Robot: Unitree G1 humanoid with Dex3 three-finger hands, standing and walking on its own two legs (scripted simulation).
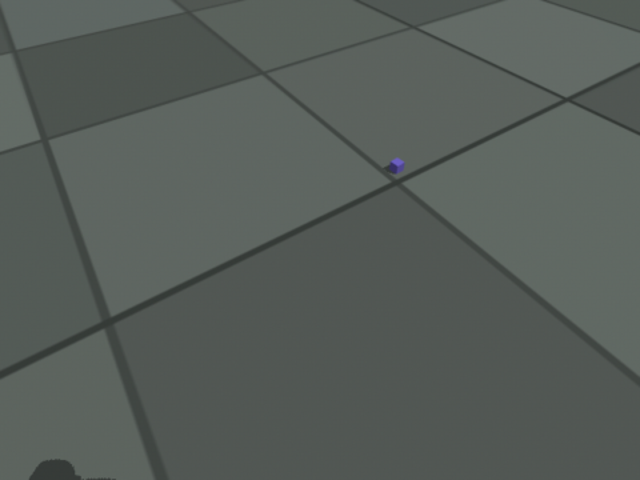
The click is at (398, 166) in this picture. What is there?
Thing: cube
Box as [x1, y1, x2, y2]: [389, 158, 404, 173]
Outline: 398,158 390,161 389,169 395,173 403,169 404,162
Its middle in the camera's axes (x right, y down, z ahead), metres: +0.39 -0.36 +1.95
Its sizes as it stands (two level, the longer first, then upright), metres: 0.050 0.050 0.050
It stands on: the floor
